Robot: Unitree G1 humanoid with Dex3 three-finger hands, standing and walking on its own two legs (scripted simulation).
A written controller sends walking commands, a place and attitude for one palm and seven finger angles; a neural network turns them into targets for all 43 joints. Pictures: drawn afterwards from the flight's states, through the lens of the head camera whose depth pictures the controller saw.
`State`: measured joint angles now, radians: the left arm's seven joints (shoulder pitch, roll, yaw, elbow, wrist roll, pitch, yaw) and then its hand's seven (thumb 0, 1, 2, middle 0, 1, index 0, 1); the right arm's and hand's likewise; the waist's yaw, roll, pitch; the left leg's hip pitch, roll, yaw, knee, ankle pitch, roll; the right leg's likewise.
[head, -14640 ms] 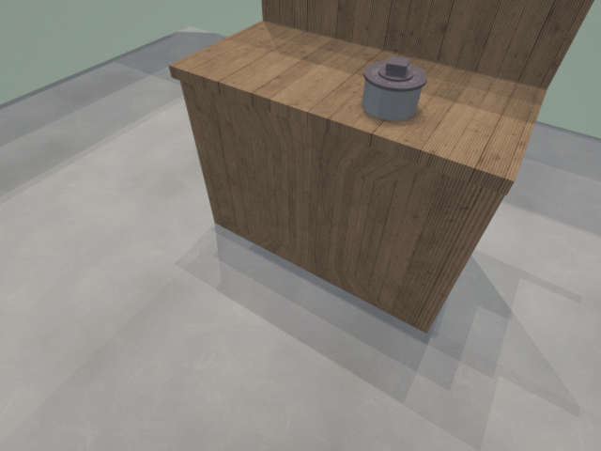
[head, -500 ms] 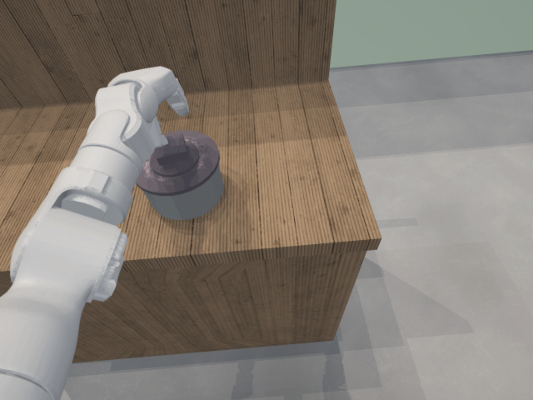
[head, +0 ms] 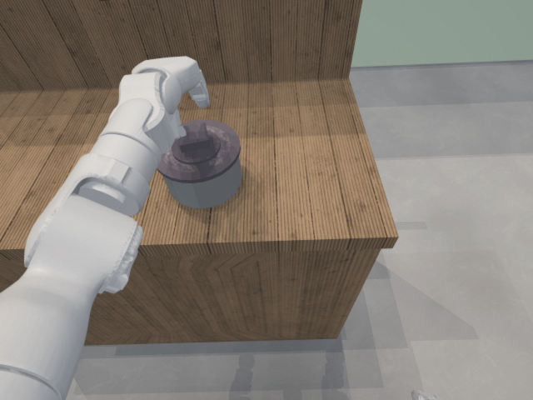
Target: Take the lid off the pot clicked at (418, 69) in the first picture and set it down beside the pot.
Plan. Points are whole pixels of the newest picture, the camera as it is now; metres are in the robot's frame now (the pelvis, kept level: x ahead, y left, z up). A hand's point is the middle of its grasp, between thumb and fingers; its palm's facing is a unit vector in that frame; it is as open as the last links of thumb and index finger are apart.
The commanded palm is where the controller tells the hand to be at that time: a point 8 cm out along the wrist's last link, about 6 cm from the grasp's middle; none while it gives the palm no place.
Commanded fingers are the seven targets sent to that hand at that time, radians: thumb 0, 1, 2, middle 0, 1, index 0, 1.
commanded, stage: move the open hand above the knob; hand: left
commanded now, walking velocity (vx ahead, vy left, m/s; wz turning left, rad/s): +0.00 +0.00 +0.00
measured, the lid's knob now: (193, 137) +0.53 +0.10 +0.10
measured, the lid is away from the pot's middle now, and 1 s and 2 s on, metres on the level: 0.00 0.00 0.00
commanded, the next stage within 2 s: lower the open fingers around the knob in 0.12 s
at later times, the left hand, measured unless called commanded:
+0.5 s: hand (179, 127) +0.49 +0.11 +0.16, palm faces -0.40 -0.06 -0.92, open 10.2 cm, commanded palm +0.49 +0.11 +0.21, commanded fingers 0.00 -0.36 1.54 -0.84 -0.08 -0.84 -0.08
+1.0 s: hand (194, 136) +0.50 +0.09 +0.13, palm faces -0.41 -0.04 -0.91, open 10.3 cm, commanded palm +0.50 +0.10 +0.18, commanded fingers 0.00 -0.36 1.54 -0.84 -0.08 -0.84 -0.08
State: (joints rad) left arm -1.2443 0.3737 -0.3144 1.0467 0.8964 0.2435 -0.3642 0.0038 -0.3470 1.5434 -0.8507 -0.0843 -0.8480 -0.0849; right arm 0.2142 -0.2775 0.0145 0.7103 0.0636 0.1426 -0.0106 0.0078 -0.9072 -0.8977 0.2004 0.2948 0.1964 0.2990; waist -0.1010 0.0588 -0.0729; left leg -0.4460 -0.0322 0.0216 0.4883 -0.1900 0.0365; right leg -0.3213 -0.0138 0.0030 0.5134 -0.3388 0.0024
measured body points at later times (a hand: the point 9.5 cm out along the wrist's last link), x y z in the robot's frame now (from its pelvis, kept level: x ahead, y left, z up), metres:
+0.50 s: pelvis +0.00 +0.00 +0.00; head +0.03 -0.02 +0.45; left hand +0.50 +0.11 +0.21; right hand +0.03 -0.28 -0.14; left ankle +0.03 +0.10 -0.73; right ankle -0.06 -0.12 -0.73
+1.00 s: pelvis +0.00 -0.01 +0.00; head +0.06 -0.03 +0.44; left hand +0.52 +0.09 +0.18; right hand +0.02 -0.28 -0.15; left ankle +0.03 +0.10 -0.73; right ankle -0.06 -0.12 -0.73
